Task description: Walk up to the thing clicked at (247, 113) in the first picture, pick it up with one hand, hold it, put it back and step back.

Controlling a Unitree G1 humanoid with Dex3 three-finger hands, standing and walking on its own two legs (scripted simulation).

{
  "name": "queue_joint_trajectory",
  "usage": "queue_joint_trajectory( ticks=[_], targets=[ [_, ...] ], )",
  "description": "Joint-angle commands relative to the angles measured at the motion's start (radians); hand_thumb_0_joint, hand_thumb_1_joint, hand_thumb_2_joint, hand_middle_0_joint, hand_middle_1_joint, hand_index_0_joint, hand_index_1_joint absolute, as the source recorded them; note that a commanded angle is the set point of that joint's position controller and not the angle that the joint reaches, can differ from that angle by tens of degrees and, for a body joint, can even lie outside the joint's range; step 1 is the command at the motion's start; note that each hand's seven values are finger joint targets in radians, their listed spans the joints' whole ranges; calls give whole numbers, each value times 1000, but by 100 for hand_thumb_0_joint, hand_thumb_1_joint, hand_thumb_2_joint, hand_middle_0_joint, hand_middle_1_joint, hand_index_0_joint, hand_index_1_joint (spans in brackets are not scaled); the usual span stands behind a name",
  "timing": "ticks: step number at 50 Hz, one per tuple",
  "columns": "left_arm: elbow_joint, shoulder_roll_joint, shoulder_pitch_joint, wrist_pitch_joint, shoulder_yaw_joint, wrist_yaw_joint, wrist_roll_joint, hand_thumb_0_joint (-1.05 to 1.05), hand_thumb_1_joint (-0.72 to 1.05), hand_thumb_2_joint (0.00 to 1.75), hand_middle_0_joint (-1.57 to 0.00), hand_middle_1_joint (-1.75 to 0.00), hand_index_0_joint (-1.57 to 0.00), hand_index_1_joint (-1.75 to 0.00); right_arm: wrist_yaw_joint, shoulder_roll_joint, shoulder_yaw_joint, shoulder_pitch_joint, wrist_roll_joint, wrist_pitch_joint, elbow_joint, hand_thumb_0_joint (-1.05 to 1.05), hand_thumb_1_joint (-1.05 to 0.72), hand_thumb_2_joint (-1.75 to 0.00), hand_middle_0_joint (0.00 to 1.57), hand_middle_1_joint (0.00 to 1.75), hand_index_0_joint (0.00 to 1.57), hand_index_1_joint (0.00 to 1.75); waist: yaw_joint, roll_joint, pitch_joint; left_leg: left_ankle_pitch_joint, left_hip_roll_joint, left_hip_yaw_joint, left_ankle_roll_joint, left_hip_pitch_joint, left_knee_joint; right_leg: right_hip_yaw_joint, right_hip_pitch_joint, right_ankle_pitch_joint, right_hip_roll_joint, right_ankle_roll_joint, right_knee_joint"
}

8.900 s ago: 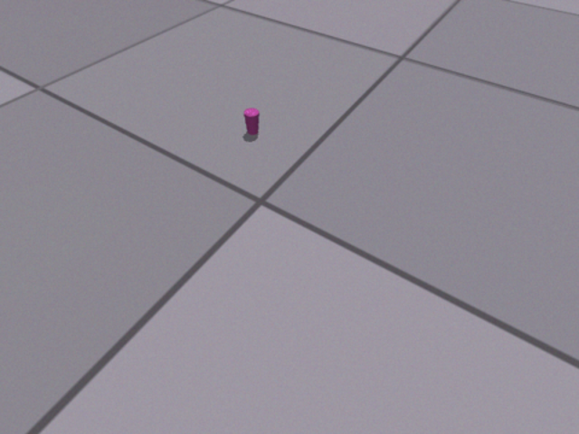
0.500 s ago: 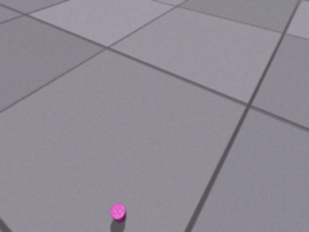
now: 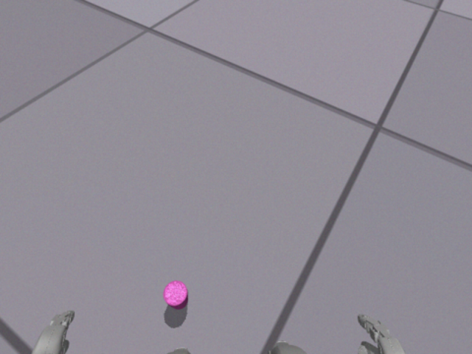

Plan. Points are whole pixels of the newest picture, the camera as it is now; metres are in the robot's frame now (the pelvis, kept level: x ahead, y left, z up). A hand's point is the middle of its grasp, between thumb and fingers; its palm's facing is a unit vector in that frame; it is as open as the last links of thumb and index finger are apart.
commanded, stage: go down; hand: left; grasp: from the side
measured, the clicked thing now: (177, 297) +0.36 +0.18 -0.68
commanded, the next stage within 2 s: none
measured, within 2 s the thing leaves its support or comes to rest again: neither
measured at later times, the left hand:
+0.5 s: hand out of the picture +0.14 +0.27 -0.16, palm faces +0.06 -0.94 -0.34, open 17.1 cm
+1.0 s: hand (88, 319) +0.23 +0.32 -0.27, palm faces +0.09 -0.96 -0.26, open 17.1 cm
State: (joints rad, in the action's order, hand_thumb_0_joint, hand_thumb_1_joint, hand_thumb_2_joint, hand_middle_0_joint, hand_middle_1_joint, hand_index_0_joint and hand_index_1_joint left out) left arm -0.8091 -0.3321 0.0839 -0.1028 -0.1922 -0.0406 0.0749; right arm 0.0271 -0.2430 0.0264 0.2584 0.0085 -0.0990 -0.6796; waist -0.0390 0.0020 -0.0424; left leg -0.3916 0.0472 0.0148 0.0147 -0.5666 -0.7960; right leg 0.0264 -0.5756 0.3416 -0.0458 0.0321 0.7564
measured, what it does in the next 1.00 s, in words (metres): lowers itself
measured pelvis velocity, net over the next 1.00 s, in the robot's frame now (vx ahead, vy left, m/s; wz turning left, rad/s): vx -0.05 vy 0.00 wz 0.00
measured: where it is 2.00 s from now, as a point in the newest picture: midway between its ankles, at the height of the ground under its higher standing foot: outside the picture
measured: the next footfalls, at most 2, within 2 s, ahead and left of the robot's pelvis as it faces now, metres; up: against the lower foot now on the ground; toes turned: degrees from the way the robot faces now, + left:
none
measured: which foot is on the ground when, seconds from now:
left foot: down 0.00-1.00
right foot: down 0.00-1.00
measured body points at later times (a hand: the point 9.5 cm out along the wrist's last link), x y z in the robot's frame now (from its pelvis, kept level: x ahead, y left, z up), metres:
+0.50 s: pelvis +0.00 +0.00 -0.05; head +0.08 +0.03 +0.39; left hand +0.14 +0.32 -0.14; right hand +0.17 -0.24 -0.13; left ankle +0.00 +0.13 -0.71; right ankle +0.02 -0.14 -0.71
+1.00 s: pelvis -0.05 +0.00 -0.19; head +0.11 +0.03 +0.23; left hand +0.22 +0.37 -0.25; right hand +0.13 -0.26 -0.29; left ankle +0.00 +0.13 -0.71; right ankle +0.02 -0.14 -0.71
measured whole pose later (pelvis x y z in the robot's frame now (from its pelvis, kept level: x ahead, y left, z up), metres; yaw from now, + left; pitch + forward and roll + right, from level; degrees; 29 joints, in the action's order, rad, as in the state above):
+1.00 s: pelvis -0.05 +0.00 -0.19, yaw +0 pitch +29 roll -3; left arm -0.69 -0.51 -0.10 0.25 -0.48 -0.33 -0.07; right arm 0.04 -0.28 0.00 0.13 -0.02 -0.19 -0.61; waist -0.04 0.02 -0.16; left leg -0.67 0.04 -0.06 0.02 -1.55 -1.70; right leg 0.03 -1.54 0.61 -0.06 0.03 1.65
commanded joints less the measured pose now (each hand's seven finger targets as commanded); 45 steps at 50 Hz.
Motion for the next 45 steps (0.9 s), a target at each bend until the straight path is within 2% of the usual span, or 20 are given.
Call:
queue_joint_trajectory(
  ticks=[1, 2, 4, 5, 6, 12, 13, 15, 17, 19, 20, 23, 26, 28, 32, 37, 39, 42, 44, 45],
  targets=[
    [259, -187, -1, 19, -57, 10, -2, 0, -54, 33, -7, -38, -7, -37, 15, -162, 67, -16, 4, -68, 158, 0, -89, -89, 20, 30, 20, 30, 13, -66, -222, 167, -31, -10, -11, 13, 38, 26, 30, -107, 46, -46, 4],
    [306, -178, 6, 13, -52, 10, -4, 0, -57, 25, -7, -30, -6, -29, 20, -160, 68, -19, 6, -74, 164, 0, -85, -88, 20, 30, 20, 30, 11, -79, -233, 172, -29, -13, -8, 15, 28, 27, 8, -108, 48, -48, 19],
    [316, -198, 77, -11, -74, 12, -4, 0, -57, 34, -8, -41, -9, -40, 23, -163, 61, -13, 6, -82, 167, 0, -88, -89, 20, 30, 20, 30, 14, -81, -230, 187, -20, -28, -5, -9, 12, 32, -3, -114, 50, -48, 51],
    [394, -199, 72, -19, -66, 12, -5, 0, -59, 28, -8, -34, -8, -33, 29, -163, 67, -24, 6, -85, 183, 0, -87, -89, 20, 30, 20, 30, 17, -83, -251, 188, -24, -27, -7, -8, -5, 30, -14, -113, 47, -47, 55],
    [367, -194, 114, -35, -70, 10, -5, 0, -60, 20, -8, -26, -7, -25, 30, -165, 65, -13, 6, -87, 180, 0, -86, -89, 20, 30, 20, 30, 8, -79, -243, 196, -21, -29, -4, -17, -15, 32, -21, -119, 50, -46, 68],
    [535, -184, 167, -99, -69, 7, -23, 0, -59, 21, -9, -27, -9, -27, 50, -153, 54, -28, 2, -110, 221, 0, -87, -89, 20, 30, 20, 30, 1, -89, -268, 184, -21, -33, -9, -76, -85, 31, -74, -107, 45, -45, 119],
    [503, -187, 200, -113, -82, 10, -21, 0, -60, 16, -9, -22, -9, -22, 54, -151, 52, -18, 1, -112, 209, 0, -87, -89, 20, 30, 20, 30, -7, -76, -263, 182, -21, -34, -11, -91, -98, 32, -81, -108, 45, -43, 125],
    [582, -186, 184, -115, -77, 7, -25, 0, -58, 19, -9, -24, -9, -24, 56, -148, 51, -34, 0, -121, 237, 0, -88, -89, 20, 30, 20, 30, -1, -92, -263, 169, -21, -38, -11, -112, -113, 29, -110, -93, 43, -45, 145],
    [550, -185, 241, -128, -94, 4, -29, 0, -57, 12, -9, -16, -8, -16, 60, -146, 49, -19, -2, -126, 226, 0, -88, -89, 20, 30, 20, 30, -3, -84, -281, 195, -18, -41, -10, -120, -130, 35, -112, -106, 46, -46, 167],
    [586, -183, 240, -124, -90, -3, -32, 0, -55, 17, -8, -21, -8, -21, 60, -140, 46, -22, -5, -131, 234, 0, -89, -89, 20, 30, 20, 30, -5, -104, -285, 213, -18, -45, -7, -139, -151, 34, -134, -116, 45, -47, 193],
    [605, -205, 241, -118, -116, -3, -34, 0, -54, 9, -9, -13, -8, -13, 63, -146, 53, -19, -5, -135, 241, 0, -88, -89, 20, 30, 20, 30, 5, -102, -308, 231, -18, -45, -8, -139, -162, 35, -134, -129, 44, -48, 203],
    [581, -195, 261, -110, -122, -13, -44, 0, -53, 11, -8, -13, -7, -13, 62, -141, 47, -29, -6, -142, 246, 0, -89, -90, 20, 30, 20, 30, -1, -75, -273, 169, -21, -43, -14, -201, -188, 35, -183, -85, 45, -45, 219],
    [577, -215, 244, -80, -151, -29, -53, 0, -51, 9, -7, -9, -7, -10, 63, -140, 48, -27, -9, -152, 245, 0, -90, -90, 20, 30, 20, 30, 0, -83, -294, 144, -23, -41, -16, -232, -222, 30, -209, -66, 42, -45, 248],
    [540, -239, 158, -41, -176, -39, -59, 0, -53, 9, -8, -11, -7, -11, 61, -144, 49, -34, -11, -164, 242, 0, -91, -90, 20, 30, 20, 30, -16, -64, -258, 69, -25, -40, -23, -310, -263, 24, -273, -13, 37, -42, 275],
    [453, -282, 23, 96, -226, -102, -97, 0, -55, 6, -8, -9, -8, -8, 50, -156, 49, -44, -11, -187, 225, 0, -93, -91, 20, 30, 20, 30, -10, -68, -298, -17, -32, -36, -29, -441, -374, 9, -410, 60, 33, -46, 391],
    [387, -350, -73, 286, -277, -208, -127, 0, -52, 10, -7, -14, -7, -14, 42, -184, 48, -42, -15, -197, 211, 0, -92, -90, 20, 30, 20, 30, 18, -132, -478, 20, -33, -53, -19, -504, -497, -8, -536, 32, 19, -55, 562],
    [339, -362, -107, 321, -290, -230, -130, 0, -54, 11, -7, -15, -7, -14, 42, -208, 57, -50, -15, -184, 210, 0, -91, -90, 20, 30, 20, 30, 19, -132, -508, -11, -27, -72, -13, -525, -514, 2, -594, 59, 21, -56, 606],
    [261, -395, -99, 359, -346, -248, -141, 0, -52, 13, -6, -15, -6, -15, 35, -218, 56, -56, -13, -161, 199, 0, -90, -90, 20, 30, 20, 30, 53, -119, -531, -64, -31, -78, -15, -597, -555, 3, -637, 101, 22, -57, 646],
    [271, -453, -128, 377, -390, -258, -146, 0, -52, 13, -6, -16, -6, -16, 31, -225, 57, -53, -15, -146, 188, 0, -89, -90, 20, 30, 20, 30, 64, -118, -582, -17, -35, -71, -16, -619, -591, -5, -622, 67, 19, -59, 667],
    [256, -453, -129, 386, -396, -268, -150, 0, -52, 14, -6, -15, -5, -15, 30, -229, 57, -57, -14, -140, 183, 0, -89, -90, 20, 30, 20, 30, 63, -110, -602, 15, -33, -71, -19, -613, -613, 2, -641, 45, 23, -61, 688]
  ],
)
